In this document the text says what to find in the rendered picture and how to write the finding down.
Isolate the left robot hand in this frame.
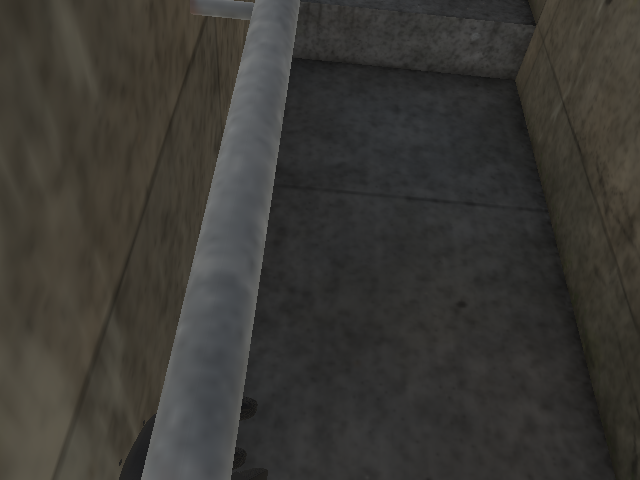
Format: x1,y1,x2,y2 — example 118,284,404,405
119,396,268,480

